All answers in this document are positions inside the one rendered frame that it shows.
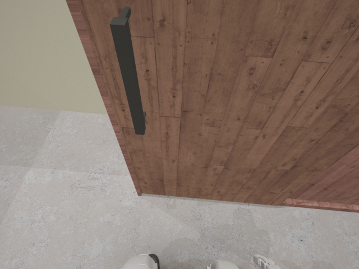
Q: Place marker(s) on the handle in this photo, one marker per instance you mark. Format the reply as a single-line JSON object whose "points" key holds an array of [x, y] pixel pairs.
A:
{"points": [[123, 44]]}

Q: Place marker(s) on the wardrobe door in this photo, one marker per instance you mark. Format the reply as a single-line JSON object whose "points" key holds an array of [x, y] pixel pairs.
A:
{"points": [[338, 184], [245, 100]]}

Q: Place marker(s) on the robot right hand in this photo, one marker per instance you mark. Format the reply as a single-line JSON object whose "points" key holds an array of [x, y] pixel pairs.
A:
{"points": [[264, 263]]}

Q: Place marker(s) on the left robot foot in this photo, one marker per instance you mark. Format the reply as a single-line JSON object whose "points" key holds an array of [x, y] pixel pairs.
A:
{"points": [[155, 258]]}

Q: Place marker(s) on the robot left thigh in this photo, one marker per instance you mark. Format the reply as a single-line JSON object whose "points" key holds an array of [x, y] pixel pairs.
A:
{"points": [[140, 262]]}

